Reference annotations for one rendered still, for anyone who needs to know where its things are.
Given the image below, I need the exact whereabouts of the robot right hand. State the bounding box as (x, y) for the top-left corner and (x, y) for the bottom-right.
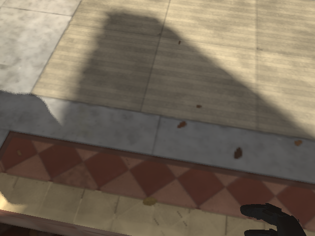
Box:
(240, 203), (306, 236)

